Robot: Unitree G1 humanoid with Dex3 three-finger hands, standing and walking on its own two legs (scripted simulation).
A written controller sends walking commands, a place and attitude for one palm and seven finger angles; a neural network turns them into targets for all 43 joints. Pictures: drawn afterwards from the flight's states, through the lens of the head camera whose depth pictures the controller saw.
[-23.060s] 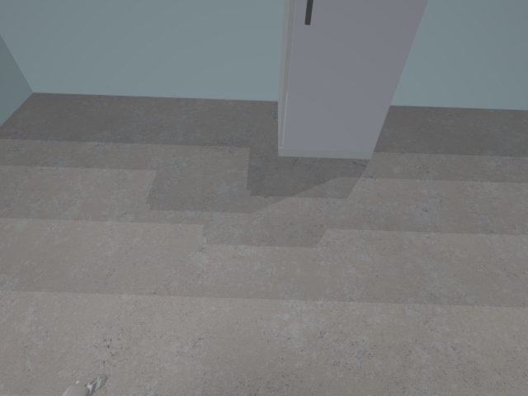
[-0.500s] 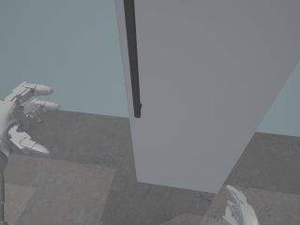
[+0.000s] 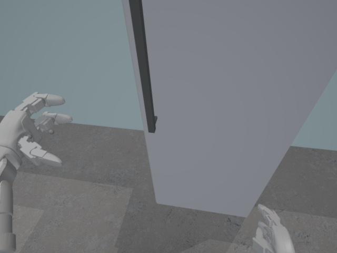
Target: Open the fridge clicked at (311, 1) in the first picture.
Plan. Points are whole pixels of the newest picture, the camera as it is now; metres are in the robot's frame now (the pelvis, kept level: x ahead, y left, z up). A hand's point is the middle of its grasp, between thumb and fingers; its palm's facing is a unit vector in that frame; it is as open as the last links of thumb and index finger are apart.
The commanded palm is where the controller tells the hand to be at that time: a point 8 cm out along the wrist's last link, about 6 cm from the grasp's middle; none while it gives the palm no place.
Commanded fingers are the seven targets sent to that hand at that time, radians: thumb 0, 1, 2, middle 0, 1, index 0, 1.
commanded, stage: move the hooked fingers beside the handle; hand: left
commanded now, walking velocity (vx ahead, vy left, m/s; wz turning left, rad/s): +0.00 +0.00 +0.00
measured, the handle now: (145, 59) +0.50 +0.11 +0.24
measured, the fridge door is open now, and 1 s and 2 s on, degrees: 0 0 0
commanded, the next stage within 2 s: none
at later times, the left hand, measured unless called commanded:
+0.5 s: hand (79, 113) +0.34 +0.23 +0.19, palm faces -0.05 -1.00 -0.05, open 14.0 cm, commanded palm +0.32 +0.28 +0.19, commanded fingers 0.00 -0.50 0.30 -0.30 -1.20 -0.30 -1.20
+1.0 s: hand (105, 103) +0.40 +0.20 +0.17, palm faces -0.04 -1.00 -0.02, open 14.0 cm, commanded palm +0.38 +0.24 +0.19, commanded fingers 0.00 -0.50 0.30 -0.30 -1.20 -0.30 -1.20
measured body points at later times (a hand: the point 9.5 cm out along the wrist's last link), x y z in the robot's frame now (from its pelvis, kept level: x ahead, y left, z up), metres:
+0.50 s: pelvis +0.00 +0.01 +0.00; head -0.01 +0.00 +0.45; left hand +0.34 +0.28 +0.20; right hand +0.18 -0.22 -0.07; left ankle +0.04 +0.11 -0.74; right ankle -0.04 -0.08 -0.74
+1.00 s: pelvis +0.00 +0.01 +0.00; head +0.00 +0.00 +0.45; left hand +0.40 +0.25 +0.18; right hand +0.14 -0.24 -0.09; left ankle +0.04 +0.11 -0.74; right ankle -0.04 -0.08 -0.74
